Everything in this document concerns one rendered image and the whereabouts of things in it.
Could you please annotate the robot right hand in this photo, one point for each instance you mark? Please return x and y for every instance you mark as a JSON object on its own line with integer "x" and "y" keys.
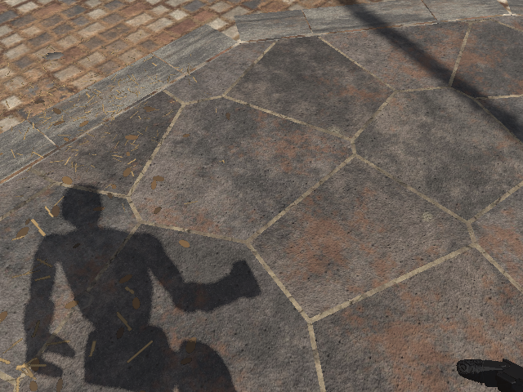
{"x": 505, "y": 375}

